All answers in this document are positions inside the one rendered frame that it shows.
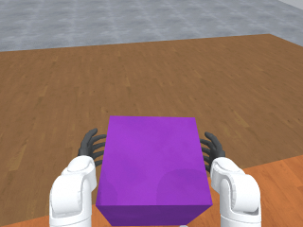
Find carton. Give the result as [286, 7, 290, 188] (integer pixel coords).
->
[96, 115, 213, 227]

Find right robot hand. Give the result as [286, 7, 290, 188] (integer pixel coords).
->
[199, 131, 225, 173]

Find robot left forearm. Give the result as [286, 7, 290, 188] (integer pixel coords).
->
[49, 155, 98, 227]

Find left robot hand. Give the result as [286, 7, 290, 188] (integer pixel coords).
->
[78, 128, 107, 167]

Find robot right forearm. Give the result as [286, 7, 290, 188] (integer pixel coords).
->
[210, 157, 261, 227]

